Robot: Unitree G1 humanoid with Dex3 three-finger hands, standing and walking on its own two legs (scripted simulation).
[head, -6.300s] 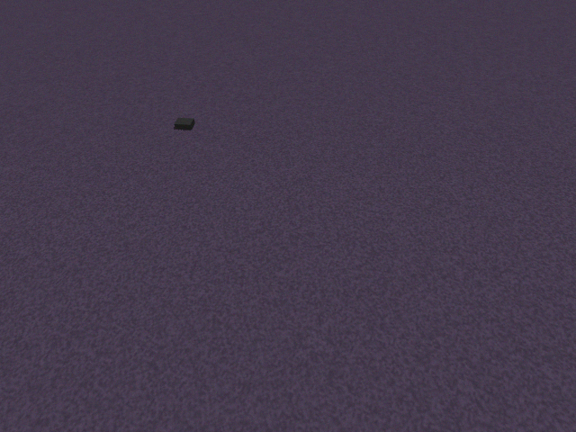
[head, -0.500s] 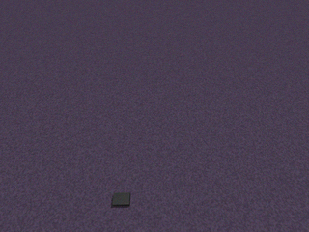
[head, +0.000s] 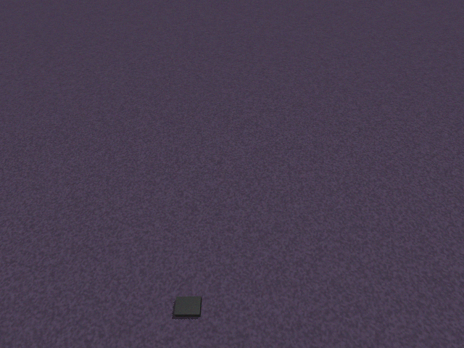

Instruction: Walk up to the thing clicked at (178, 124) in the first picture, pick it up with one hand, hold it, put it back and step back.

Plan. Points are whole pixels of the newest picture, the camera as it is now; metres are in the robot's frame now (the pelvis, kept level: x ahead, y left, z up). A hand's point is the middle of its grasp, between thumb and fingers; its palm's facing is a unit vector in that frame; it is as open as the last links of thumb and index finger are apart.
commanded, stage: stand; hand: left
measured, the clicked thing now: (188, 306) +0.42 +0.22 -0.76
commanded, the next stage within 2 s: none
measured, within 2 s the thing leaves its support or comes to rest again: neither
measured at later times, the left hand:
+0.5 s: hand out of the picture +0.10 +0.25 -0.16, palm faces -0.02 -0.94 -0.34, open 7.3 cm
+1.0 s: hand out of the picture +0.08 +0.26 -0.16, palm faces -0.03 -0.94 -0.34, open 7.3 cm
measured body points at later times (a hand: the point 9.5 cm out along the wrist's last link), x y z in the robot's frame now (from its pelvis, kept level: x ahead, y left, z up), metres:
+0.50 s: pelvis +0.01 +0.00 +0.00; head +0.02 +0.00 +0.45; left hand +0.10 +0.30 -0.13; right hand +0.10 -0.30 -0.13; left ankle +0.02 +0.14 -0.75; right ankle -0.02 -0.15 -0.75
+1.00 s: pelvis +0.01 +0.00 +0.00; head +0.02 +0.00 +0.45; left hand +0.08 +0.30 -0.13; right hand +0.09 -0.30 -0.13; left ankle +0.02 +0.14 -0.75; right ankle -0.02 -0.15 -0.75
